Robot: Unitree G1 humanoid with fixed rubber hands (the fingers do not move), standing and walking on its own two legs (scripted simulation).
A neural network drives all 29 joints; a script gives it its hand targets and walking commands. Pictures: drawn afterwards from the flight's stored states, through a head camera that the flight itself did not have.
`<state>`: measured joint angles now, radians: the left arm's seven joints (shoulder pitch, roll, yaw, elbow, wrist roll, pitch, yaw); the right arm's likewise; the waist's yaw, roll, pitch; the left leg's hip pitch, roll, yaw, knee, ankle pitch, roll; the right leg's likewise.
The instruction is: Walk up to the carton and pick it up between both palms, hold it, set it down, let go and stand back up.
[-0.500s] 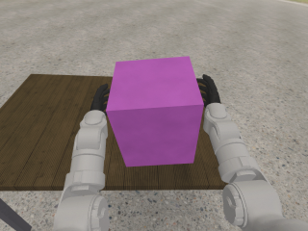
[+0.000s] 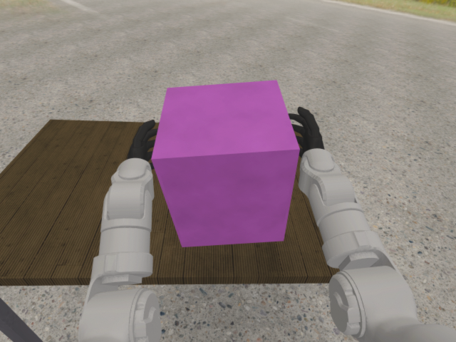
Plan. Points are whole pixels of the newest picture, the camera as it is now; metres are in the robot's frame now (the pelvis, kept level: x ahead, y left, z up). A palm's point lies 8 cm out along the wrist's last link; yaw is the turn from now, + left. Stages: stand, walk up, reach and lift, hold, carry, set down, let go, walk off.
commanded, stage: hold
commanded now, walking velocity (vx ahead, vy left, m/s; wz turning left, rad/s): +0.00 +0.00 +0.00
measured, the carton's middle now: (227, 167) +0.40 +0.00 +0.14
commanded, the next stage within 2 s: none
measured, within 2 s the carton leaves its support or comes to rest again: neither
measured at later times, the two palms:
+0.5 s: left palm (138, 156) +0.37 +0.16 +0.19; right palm (308, 144) +0.38 -0.14 +0.21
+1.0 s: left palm (136, 156) +0.36 +0.16 +0.19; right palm (309, 145) +0.37 -0.14 +0.21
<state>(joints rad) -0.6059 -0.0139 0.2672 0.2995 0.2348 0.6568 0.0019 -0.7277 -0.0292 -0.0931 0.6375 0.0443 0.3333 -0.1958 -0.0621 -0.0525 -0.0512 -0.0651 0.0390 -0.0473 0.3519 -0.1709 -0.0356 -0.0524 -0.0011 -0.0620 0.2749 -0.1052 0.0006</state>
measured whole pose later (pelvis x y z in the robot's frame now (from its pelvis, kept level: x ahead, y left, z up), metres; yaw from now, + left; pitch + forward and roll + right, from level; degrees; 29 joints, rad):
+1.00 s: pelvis +0.00 +0.00 +0.00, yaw +0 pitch -7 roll -1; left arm -0.63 -0.01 0.27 0.23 0.26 0.71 -0.02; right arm -0.74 -0.03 -0.08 0.58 0.07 0.35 -0.21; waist -0.06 -0.05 -0.02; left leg -0.05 0.04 -0.05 0.35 -0.17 -0.04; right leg -0.04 0.00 -0.06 0.28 -0.11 0.00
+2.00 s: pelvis +0.00 +0.00 +0.00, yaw +0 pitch -7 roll -1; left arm -0.63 -0.01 0.27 0.23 0.26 0.72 -0.02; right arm -0.74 -0.03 -0.08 0.58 0.07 0.35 -0.21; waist -0.06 -0.05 -0.03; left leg -0.05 0.04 -0.05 0.35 -0.17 -0.04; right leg -0.04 0.00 -0.06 0.28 -0.11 0.00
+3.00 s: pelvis +0.00 +0.00 +0.00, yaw +0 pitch -8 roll -1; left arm -0.63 -0.01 0.27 0.22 0.26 0.72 -0.03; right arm -0.74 -0.03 -0.08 0.58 0.07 0.34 -0.21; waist -0.07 -0.05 -0.03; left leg -0.05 0.04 -0.05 0.35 -0.17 -0.04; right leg -0.04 0.00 -0.06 0.28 -0.11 0.00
